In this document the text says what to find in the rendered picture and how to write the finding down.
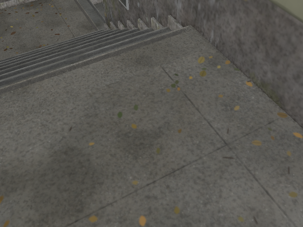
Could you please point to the stairs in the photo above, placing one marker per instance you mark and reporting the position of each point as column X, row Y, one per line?
column 51, row 57
column 95, row 12

